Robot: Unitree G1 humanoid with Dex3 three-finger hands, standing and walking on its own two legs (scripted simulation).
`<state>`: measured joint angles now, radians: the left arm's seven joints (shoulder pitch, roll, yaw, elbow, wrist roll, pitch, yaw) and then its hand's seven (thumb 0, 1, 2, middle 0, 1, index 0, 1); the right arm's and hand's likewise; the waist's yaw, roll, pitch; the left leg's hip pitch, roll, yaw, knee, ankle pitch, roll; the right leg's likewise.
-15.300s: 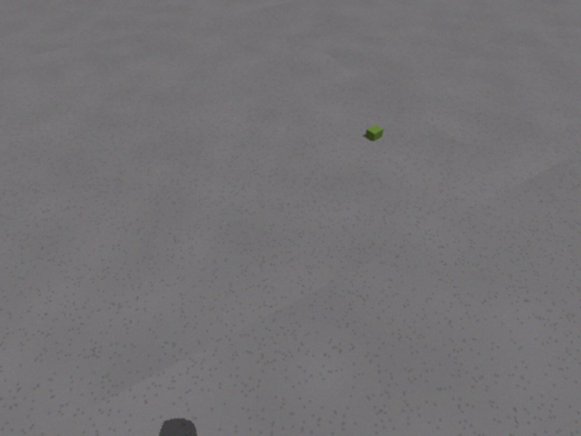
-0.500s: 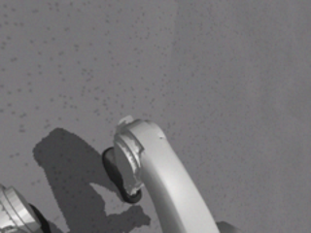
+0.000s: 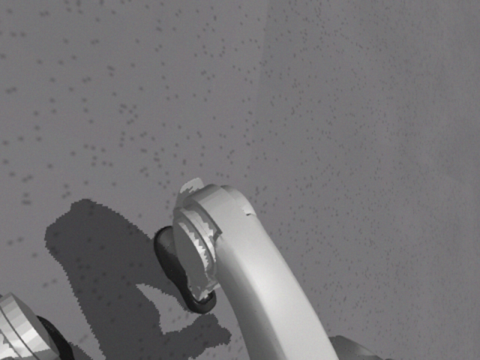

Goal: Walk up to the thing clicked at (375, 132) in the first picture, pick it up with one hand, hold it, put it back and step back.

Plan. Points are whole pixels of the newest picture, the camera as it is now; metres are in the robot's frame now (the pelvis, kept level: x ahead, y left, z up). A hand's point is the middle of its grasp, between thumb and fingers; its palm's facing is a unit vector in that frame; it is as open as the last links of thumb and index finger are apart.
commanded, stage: close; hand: left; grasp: from above
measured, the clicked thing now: out of the picture +0.45 +0.37 -0.30
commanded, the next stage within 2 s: none
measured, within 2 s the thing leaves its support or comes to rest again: neither
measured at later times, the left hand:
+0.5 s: hand out of the picture +0.44 +0.34 -0.28, palm faces +0.00 -0.47 -0.89, open 12.7 cm
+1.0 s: hand out of the picture +0.44 +0.35 -0.27, palm faces +0.00 -0.45 -0.89, open 11.6 cm
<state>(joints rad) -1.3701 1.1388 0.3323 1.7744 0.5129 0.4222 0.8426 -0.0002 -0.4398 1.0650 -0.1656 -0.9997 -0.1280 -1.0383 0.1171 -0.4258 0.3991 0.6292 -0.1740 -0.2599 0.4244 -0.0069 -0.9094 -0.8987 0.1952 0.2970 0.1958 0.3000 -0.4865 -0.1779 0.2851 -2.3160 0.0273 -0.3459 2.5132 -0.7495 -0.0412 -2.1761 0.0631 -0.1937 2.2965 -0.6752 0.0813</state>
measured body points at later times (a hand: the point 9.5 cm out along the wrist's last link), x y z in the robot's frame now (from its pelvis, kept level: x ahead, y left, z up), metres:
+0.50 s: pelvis +0.00 +0.00 +0.01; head +0.32 +0.13 +0.29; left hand +0.44 +0.36 -0.23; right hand +0.00 -0.24 -0.01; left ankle +0.05 +0.13 -0.29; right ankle +0.12 -0.12 -0.29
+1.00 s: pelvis +0.00 +0.00 +0.01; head +0.32 +0.13 +0.29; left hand +0.44 +0.37 -0.22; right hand +0.01 -0.24 -0.02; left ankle +0.05 +0.13 -0.29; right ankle +0.12 -0.12 -0.29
